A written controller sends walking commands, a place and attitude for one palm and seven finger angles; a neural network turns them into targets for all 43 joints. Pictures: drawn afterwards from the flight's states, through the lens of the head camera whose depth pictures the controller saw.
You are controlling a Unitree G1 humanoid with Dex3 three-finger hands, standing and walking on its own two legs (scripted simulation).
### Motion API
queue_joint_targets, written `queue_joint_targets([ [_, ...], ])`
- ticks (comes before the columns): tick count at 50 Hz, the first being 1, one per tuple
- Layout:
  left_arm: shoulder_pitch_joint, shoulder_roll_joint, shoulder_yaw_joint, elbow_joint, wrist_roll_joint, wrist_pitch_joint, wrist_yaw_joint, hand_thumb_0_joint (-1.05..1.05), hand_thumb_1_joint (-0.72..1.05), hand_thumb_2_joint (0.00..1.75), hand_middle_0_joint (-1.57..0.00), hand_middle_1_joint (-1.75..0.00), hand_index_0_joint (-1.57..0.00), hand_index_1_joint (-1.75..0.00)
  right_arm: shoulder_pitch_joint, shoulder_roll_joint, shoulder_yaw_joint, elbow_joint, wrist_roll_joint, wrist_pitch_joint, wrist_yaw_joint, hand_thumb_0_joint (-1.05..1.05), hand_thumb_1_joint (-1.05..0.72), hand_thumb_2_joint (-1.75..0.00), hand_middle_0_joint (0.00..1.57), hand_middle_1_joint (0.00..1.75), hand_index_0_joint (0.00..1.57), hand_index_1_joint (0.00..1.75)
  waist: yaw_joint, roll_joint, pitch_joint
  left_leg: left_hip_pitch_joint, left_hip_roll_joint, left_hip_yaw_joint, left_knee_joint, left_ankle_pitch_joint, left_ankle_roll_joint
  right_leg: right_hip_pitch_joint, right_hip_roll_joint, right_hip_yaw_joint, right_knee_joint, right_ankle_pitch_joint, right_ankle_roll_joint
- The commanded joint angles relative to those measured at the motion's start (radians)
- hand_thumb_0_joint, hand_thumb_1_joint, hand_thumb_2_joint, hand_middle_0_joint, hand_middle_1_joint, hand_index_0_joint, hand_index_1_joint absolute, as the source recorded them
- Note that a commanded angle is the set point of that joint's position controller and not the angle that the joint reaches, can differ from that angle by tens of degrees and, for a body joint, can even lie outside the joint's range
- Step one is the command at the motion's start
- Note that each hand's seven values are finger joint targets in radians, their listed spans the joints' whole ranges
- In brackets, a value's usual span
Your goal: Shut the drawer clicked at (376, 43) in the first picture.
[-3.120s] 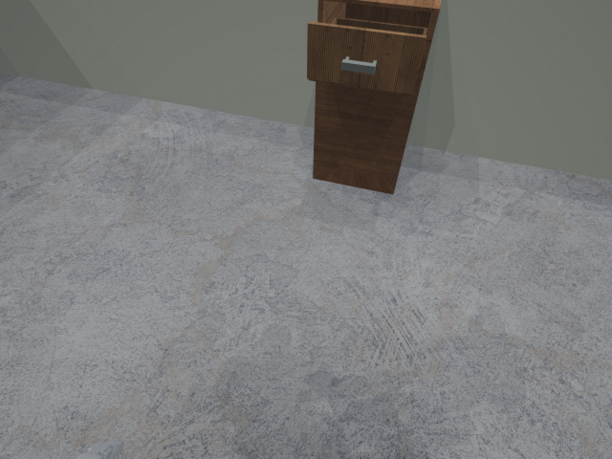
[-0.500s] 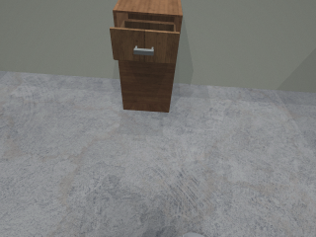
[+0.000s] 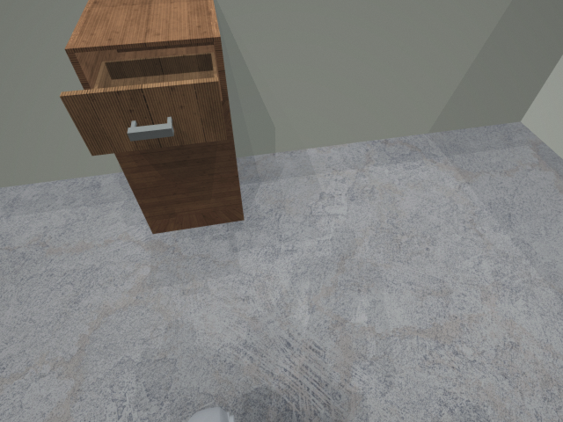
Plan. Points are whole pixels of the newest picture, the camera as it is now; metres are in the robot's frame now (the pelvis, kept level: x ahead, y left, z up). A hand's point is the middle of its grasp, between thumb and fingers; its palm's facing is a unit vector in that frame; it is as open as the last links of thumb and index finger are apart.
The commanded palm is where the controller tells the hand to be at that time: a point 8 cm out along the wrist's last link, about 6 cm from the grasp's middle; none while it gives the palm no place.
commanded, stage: walk to a spot facing it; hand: left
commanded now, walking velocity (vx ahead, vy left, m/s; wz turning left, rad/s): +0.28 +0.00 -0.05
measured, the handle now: (151, 127) +0.79 +0.34 -0.04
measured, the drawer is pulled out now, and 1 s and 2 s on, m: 0.22 0.22 0.22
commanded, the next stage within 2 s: turn to face it in 0.08 s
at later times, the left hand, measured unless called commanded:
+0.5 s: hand (149, 401) +0.19 +0.23 -0.17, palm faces +0.07 -0.98 -0.18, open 7.3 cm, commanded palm none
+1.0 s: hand (146, 420) +0.17 +0.23 -0.19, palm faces +0.25 -0.95 -0.18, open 7.3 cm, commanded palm none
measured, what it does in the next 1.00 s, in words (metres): walks ahead: left foot, then right foot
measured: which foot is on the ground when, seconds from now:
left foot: up 0.00-0.18, down 0.20-0.64, up 0.66-0.94, down 0.96-1.00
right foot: down 0.00-0.20, up 0.22-0.60, down 0.62-0.98, up 1.00-1.00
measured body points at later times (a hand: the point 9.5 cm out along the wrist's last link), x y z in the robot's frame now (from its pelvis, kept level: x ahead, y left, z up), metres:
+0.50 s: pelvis +0.16 +0.05 +0.00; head +0.17 +0.07 +0.45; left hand +0.19 +0.28 -0.16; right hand +0.16 -0.17 -0.15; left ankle +0.17 +0.14 -0.74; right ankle +0.18 -0.09 -0.70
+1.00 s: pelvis +0.20 +0.05 -0.01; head +0.20 +0.07 +0.44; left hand +0.15 +0.28 -0.17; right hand +0.31 -0.18 -0.15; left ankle +0.17 +0.15 -0.74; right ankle +0.20 -0.08 -0.73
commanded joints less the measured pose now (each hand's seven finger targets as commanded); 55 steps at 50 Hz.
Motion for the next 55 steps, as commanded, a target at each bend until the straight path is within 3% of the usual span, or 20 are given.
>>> queue_joint_targets([
  [1,0.091,0.129,0.008,-0.001,0.006,-0.011,-0.003,0.0,0.9,0.9,-0.2,-0.3,-0.2,-0.3,0.005,-0.02,0.0,-0.072,-0.004,-0.015,0.015,0.0,-0.9,-0.9,0.2,0.3,0.2,0.3,0.031,-0.143,0.015,0.006,-0.006,0.002,-0.205,0.088,-0.003,-0.037,-0.239,0.184,-0.268,0.068,-0.125],
  [5,0.108,0.159,0.012,0.014,0.009,-0.005,-0.005,0.0,0.9,0.9,-0.2,-0.3,-0.2,-0.3,-0.058,-0.035,-0.002,-0.102,0.002,-0.031,0.022,0.0,-0.9,-0.9,0.2,0.3,0.2,0.3,0.041,-0.167,0.032,0.096,-0.036,0.009,-0.364,0.093,0.015,-0.029,-0.25,0.211,-0.239,-0.003,-0.117],
  [8,0.107,0.152,0.014,0.018,0.002,0.01,-0.007,0.0,0.9,0.9,-0.2,-0.3,-0.2,-0.3,0.016,-0.075,-0.006,-0.073,0.001,-0.045,0.011,0.0,-0.9,-0.9,0.2,0.3,0.2,0.3,-0.004,-0.08,0.037,0.33,-0.079,0.046,-0.53,0.132,0.014,-0.106,-0.186,0.178,-0.107,-0.038,-0.077],
  [9,0.115,0.12,0.007,0.016,0.001,0.016,-0.011,0.0,0.9,0.9,-0.2,-0.3,-0.2,-0.3,0.112,-0.124,-0.017,-0.043,-0.002,-0.049,0.001,0.0,-0.9,-0.9,0.2,0.3,0.2,0.3,-0.04,0.055,-0.006,0.457,-0.034,-0.034,-0.598,0.111,0.032,-0.159,-0.122,0.138,0.076,-0.028,-0.047],
  [10,0.144,0.056,-0.001,0.003,-0.008,0.018,-0.014,0.0,0.9,0.9,-0.2,-0.3,-0.2,-0.3,0.218,-0.222,-0.033,-0.026,-0.017,-0.054,-0.01,0.0,-0.9,-0.9,0.2,0.3,0.2,0.3,-0.061,0.282,-0.053,0.553,0.197,-0.332,-0.735,0.149,0.125,-0.29,-0.008,0.013,0.374,-0.22,0.011],
  [11,0.135,0.069,-0.007,-0.014,-0.002,0.015,-0.008,0.0,0.9,0.9,-0.2,-0.3,-0.2,-0.3,0.238,-0.24,-0.027,-0.019,-0.011,-0.042,-0.017,0.0,-0.9,-0.9,0.2,0.3,0.2,0.3,-0.056,0.331,-0.083,0.545,0.29,-0.498,-0.83,0.163,0.193,-0.35,0.016,0.048,0.588,-0.392,0.022],
  [14,0.098,0.07,-0.008,0.015,0.006,0.019,-0.013,0.0,0.9,0.9,-0.2,-0.3,-0.2,-0.3,0.046,-0.123,0.01,-0.059,0.002,-0.045,-0.031,0.0,-0.9,-0.9,0.2,0.3,0.2,0.3,0.02,0.098,0.027,0.325,0.203,-0.336,-0.834,0.319,0.221,-0.349,-0.101,0.104,0.707,-0.223,0.04],
  [17,0.171,0.019,-0.025,0.053,0.002,0.044,-0.005,0.0,0.9,0.9,-0.2,-0.3,-0.2,-0.3,-0.012,-0.096,0.023,-0.053,0.011,-0.056,-0.036,0.0,-0.9,-0.9,0.2,0.3,0.2,0.3,0.071,0.094,-0.06,0.302,0.096,-0.143,-0.796,0.609,0.191,-0.196,-0.104,0.08,0.544,-0.142,0.077],
  [26,0.065,0.025,-0.022,0.0,-0.003,0.068,0.019,0.0,0.9,0.9,-0.2,-0.3,-0.2,-0.3,0.004,-0.12,-0.006,-0.031,0.003,-0.003,-0.034,0.0,-0.9,-0.9,0.2,0.3,0.2,0.3,0.042,0.118,-0.046,0.307,0.088,-0.227,-0.744,0.508,0.215,-0.114,-0.065,0.051,0.237,-0.132,0.094],
  [29,0.107,0.05,-0.016,0.012,-0.004,0.054,0.025,0.0,0.9,0.9,-0.2,-0.3,-0.2,-0.3,-0.008,-0.113,-0.011,-0.029,0.013,0.007,-0.03,0.0,-0.9,-0.9,0.2,0.3,0.2,0.3,0.069,0.054,-0.053,0.243,0.039,-0.227,-0.655,0.423,0.157,0.05,-0.063,0.05,-0.009,0.048,0.089],
  [32,0.137,0.178,0.001,0.008,0.002,0.039,0.031,0.0,0.9,0.9,-0.2,-0.3,-0.2,-0.3,-0.009,-0.031,0.002,-0.059,0.019,0.019,-0.018,0.0,-0.9,-0.9,0.2,0.3,0.2,0.3,0.069,-0.268,-0.063,0.082,-0.158,-0.048,-0.375,-0.166,0.027,0.117,-0.413,0.34,-0.171,0.258,-0.077],
  [33,0.123,0.176,0.005,-0.002,0.002,0.039,0.032,0.0,0.9,0.9,-0.2,-0.3,-0.2,-0.3,-0.043,-0.044,-0.004,-0.068,0.012,0.036,-0.019,0.0,-0.9,-0.9,0.2,0.3,0.2,0.3,0.083,-0.32,-0.037,0.08,-0.139,-0.08,-0.24,-0.238,0.029,0.044,-0.421,0.358,-0.203,0.276,-0.118],
  [36,0.075,0.125,-0.001,-0.018,0.007,0.044,0.035,0.0,0.9,0.9,-0.2,-0.3,-0.2,-0.3,-0.04,-0.031,-0.005,-0.047,0.013,0.042,-0.016,0.0,-0.9,-0.9,0.2,0.3,0.2,0.3,0.052,-0.179,-0.002,0.031,-0.123,-0.083,-0.079,-0.168,0.017,0.075,-0.344,0.201,-0.141,0.462,-0.114],
  [39,0.09,0.133,0.003,-0.021,0.011,0.046,0.035,0.0,0.9,0.9,-0.2,-0.3,-0.2,-0.3,-0.076,-0.024,-0.004,-0.065,0.018,0.046,-0.012,0.0,-0.9,-0.9,0.2,0.3,0.2,0.3,0.067,-0.181,-0.013,0.065,-0.128,-0.057,-0.167,-0.161,0.006,0.096,-0.321,0.137,-0.122,0.516,-0.106],
  [44,0.13,0.164,0.01,0.001,0.012,0.041,0.016,0.0,0.9,0.9,-0.2,-0.3,-0.2,-0.3,-0.081,-0.032,0.006,-0.084,0.007,0.025,0.0,0.0,-0.9,-0.9,0.2,0.3,0.2,0.3,0.077,-0.207,-0.019,0.183,-0.14,0.003,-0.411,-0.088,0.025,0.064,-0.298,0.148,-0.169,0.062,-0.084],
  [46,0.095,0.164,0.008,0.001,0.005,0.045,0.009,0.0,0.9,0.9,-0.2,-0.3,-0.2,-0.3,-0.024,-0.046,0.007,-0.067,0.002,0.012,-0.001,0.0,-0.9,-0.9,0.2,0.3,0.2,0.3,0.037,-0.198,0.002,0.337,-0.141,0.03,-0.571,-0.003,0.035,-0.063,-0.267,0.119,-0.152,-0.174,-0.045],
  [47,0.083,0.139,0.003,-0.004,0.0,0.048,0.004,0.0,0.9,0.9,-0.2,-0.3,-0.2,-0.3,0.024,-0.075,0.005,-0.049,0.002,0.002,-0.004,0.0,-0.9,-0.9,0.2,0.3,0.2,0.3,0.014,-0.088,-0.01,0.449,-0.117,-0.016,-0.656,0.008,0.042,-0.147,-0.227,0.084,-0.077,-0.244,-0.011],
  [49,0.037,0.06,-0.017,-0.058,0.004,0.052,-0.01,0.0,0.9,0.9,-0.2,-0.3,-0.2,-0.3,0.141,-0.227,-0.027,-0.036,-0.009,0.0,-0.012,0.0,-0.9,-0.9,0.2,0.3,0.2,0.3,-0.043,0.281,0.027,0.499,0.213,-0.5,-0.891,-0.249,0.199,-0.389,-0.051,-0.061,0.318,-0.352,0.064],
  [50,-0.031,0.084,-0.012,-0.077,0.016,0.052,-0.006,0.0,0.9,0.9,-0.2,-0.3,-0.2,-0.3,0.148,-0.222,-0.029,-0.032,-0.009,-0.003,-0.018,0.0,-0.9,-0.9,0.2,0.3,0.2,0.3,-0.06,0.249,0.094,0.422,0.236,-0.546,-0.949,-0.304,0.24,-0.432,-0.07,0.024,0.472,-0.356,0.046],
  [55,0.057,0.071,-0.011,-0.008,0.011,0.043,-0.033,0.0,0.9,0.9,-0.2,-0.3,-0.2,-0.3,0.033,-0.13,0.003,-0.056,0.004,-0.041,-0.033,0.0,-0.9,-0.9,0.2,0.3,0.2,0.3,0.032,0.078,0.059,0.414,0.104,-0.254,-0.909,0.118,0.212,-0.385,-0.122,0.08,0.57,-0.085,0.062],
])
